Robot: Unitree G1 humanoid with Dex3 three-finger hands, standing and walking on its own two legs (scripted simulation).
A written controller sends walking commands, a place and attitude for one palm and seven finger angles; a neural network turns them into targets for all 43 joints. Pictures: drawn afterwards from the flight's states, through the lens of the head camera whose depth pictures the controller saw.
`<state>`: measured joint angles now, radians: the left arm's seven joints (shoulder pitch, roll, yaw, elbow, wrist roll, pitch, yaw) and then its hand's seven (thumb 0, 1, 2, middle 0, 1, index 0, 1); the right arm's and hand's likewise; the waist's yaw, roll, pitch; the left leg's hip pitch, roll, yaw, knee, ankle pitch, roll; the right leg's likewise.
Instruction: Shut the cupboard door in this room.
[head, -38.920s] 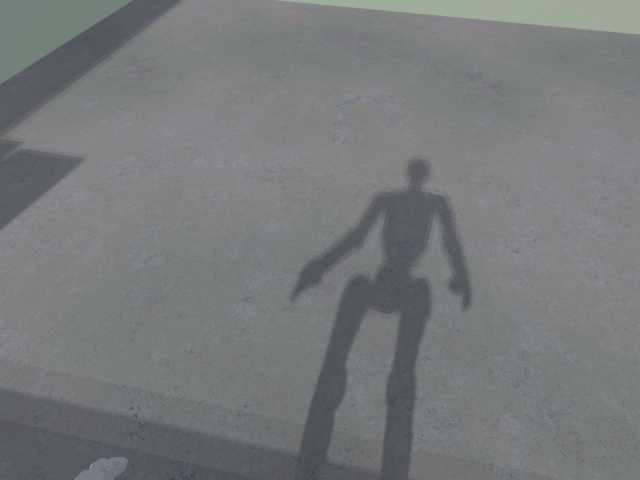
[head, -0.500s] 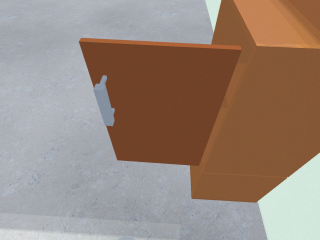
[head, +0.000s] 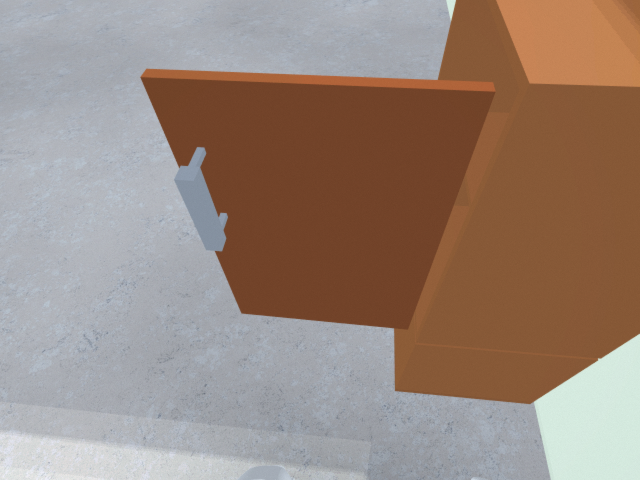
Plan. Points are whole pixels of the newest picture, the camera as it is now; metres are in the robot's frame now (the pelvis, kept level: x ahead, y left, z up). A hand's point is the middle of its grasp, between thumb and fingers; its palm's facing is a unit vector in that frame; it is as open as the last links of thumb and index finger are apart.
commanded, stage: come to a stop and stand still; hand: left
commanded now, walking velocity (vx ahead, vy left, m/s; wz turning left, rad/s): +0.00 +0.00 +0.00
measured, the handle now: (207, 201) +0.45 +0.21 +0.07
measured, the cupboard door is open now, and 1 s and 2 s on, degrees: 89 89 89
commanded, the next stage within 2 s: look again from close up in 0.46 s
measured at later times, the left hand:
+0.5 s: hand out of the picture -0.03 +0.18 -0.16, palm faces +0.03 -0.98 -0.17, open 7.3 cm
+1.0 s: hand out of the picture -0.04 +0.20 -0.17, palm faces +0.01 -0.98 -0.19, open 7.3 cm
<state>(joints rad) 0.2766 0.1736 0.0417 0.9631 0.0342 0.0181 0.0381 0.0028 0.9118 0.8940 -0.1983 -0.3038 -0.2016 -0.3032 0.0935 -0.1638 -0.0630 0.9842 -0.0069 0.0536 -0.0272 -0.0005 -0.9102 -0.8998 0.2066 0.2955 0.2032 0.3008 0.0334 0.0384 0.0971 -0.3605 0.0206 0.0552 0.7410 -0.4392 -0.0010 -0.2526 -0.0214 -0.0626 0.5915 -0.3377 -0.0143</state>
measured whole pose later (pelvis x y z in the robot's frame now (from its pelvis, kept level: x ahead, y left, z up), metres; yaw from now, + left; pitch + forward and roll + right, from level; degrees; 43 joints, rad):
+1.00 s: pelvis -0.04 +0.03 +0.01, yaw +0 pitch -2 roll +0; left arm 0.32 0.16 -0.01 1.06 0.02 -0.01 0.04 0.00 0.91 0.89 -0.20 -0.30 -0.20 -0.30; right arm 0.29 -0.17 0.00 1.05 -0.01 -0.02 -0.01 0.01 -0.92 -0.90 0.20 0.30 0.20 0.30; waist 0.00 -0.01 0.01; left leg -0.21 -0.04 0.06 0.47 -0.23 0.06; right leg -0.24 -0.06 -0.04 0.47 -0.20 0.03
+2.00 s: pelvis -0.03 +0.00 -0.06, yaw +2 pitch +13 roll -2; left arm 0.52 0.25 0.21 -0.13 -0.35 -0.33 -0.34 0.02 0.90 0.89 -0.83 -0.99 -0.83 -0.99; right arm 0.28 -0.22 -0.01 0.54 0.05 -0.23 -0.07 0.01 -0.91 -0.90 0.21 0.30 0.20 0.30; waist 0.01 0.04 -0.12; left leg -0.77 0.01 -0.01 1.05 -0.50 0.01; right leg -0.75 -0.01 -0.09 1.01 -0.47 -0.02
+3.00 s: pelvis -0.01 +0.01 -0.02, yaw +2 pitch +6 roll -2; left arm 0.35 0.27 0.19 -0.13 -0.28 -0.18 -0.25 0.02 0.90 0.89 -1.30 -1.50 -1.30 -1.50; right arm 0.27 -0.26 0.03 0.56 0.05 -0.26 -0.06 0.01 -0.91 -0.90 0.21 0.30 0.20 0.30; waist 0.00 0.03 -0.09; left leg -0.48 0.00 0.01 0.81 -0.43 0.03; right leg -0.47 -0.01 -0.07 0.76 -0.39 0.00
